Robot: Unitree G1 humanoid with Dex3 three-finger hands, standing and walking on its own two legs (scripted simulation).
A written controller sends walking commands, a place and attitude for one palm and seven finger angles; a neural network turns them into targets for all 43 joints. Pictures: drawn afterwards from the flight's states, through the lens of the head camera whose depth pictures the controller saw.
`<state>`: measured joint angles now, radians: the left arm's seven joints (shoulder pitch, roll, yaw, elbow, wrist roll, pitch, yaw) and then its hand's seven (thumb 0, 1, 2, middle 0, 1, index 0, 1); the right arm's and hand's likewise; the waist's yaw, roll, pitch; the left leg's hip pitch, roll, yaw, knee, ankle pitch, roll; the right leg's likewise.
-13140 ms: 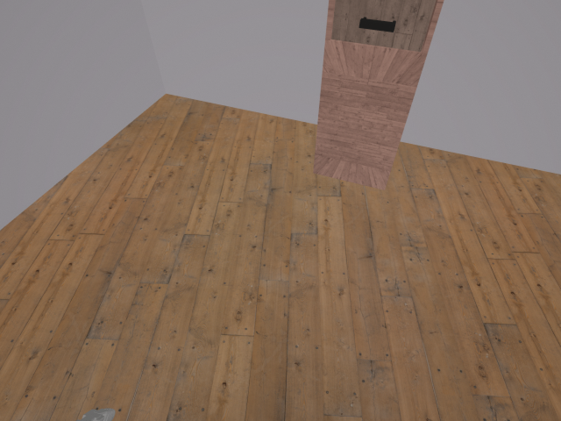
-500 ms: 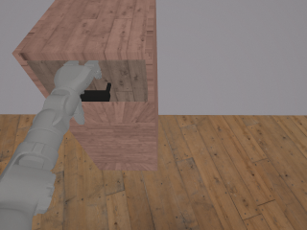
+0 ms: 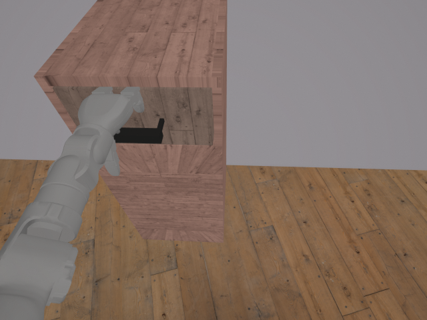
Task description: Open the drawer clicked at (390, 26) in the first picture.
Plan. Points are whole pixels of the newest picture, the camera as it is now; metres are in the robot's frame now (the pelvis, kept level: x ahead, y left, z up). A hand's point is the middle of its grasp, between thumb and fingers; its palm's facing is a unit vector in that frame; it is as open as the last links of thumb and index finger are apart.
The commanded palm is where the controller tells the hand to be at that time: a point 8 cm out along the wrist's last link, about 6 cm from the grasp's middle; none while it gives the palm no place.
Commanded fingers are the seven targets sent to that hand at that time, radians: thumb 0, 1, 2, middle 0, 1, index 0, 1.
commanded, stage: lower the fingers behind the handle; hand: left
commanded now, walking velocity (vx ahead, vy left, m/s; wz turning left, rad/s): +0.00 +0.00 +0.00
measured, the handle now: (137, 128) +0.52 +0.20 +0.04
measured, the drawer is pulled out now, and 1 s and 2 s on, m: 0.00 0.00 0.00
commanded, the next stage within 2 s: close the thumb around the handle in 1.70 s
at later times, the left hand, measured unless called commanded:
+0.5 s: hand (121, 141) +0.45 +0.21 +0.08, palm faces -0.03 -0.02 -1.00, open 13.9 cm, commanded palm +0.44 +0.21 +0.13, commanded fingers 0.00 -0.50 0.30 -0.30 -1.20 -0.30 -1.20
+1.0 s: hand (128, 149) +0.46 +0.21 +0.04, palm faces -0.06 -0.01 -1.00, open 13.9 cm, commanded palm +0.45 +0.21 +0.10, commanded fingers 0.00 -0.50 0.30 -0.30 -1.20 -0.30 -1.20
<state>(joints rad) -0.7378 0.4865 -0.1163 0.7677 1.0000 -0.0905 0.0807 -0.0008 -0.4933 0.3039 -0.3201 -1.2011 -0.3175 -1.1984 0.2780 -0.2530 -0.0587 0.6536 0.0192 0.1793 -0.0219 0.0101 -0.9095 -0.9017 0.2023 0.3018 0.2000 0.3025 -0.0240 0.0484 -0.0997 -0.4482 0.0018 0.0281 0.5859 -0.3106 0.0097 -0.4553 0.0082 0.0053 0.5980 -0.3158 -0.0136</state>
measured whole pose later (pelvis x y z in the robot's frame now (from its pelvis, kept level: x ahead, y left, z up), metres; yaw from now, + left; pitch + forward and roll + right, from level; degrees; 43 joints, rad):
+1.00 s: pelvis -0.01 +0.00 -0.01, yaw -1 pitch +14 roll +0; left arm -0.76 0.47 -0.08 0.95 1.07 -0.10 0.21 0.00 -0.49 0.30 -0.32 -1.20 -0.32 -1.20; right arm 0.33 -0.25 -0.06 0.67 0.00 0.15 -0.03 0.01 -0.91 -0.90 0.20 0.30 0.20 0.30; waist -0.08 0.04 -0.12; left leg -0.60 0.01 0.03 0.69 -0.35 0.01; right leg -0.60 0.02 0.01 0.68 -0.34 -0.01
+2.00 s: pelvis +0.00 +0.01 -0.02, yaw -1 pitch +16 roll -1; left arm -0.76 0.45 -0.08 0.97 1.09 -0.08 0.28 0.00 -0.32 0.38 -0.32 -1.22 -0.33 -1.22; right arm 0.33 -0.25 -0.07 0.68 0.00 0.15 -0.02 0.01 -0.91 -0.90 0.20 0.30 0.20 0.30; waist -0.08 0.04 -0.14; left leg -0.66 0.02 0.03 0.76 -0.38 0.02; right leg -0.66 0.02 0.01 0.73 -0.36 -0.01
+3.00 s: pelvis +0.01 +0.01 -0.01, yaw +0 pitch +15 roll -1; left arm -0.60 0.42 -0.10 0.78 1.07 -0.08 0.28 0.00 0.68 0.79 -0.32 -1.35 -0.38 -1.35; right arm 0.30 -0.24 -0.08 0.67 0.00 0.16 -0.01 0.01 -0.91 -0.90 0.20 0.30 0.20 0.30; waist -0.04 0.05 -0.14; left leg -0.60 0.01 0.03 0.73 -0.38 0.02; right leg -0.60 0.02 0.01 0.71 -0.37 -0.01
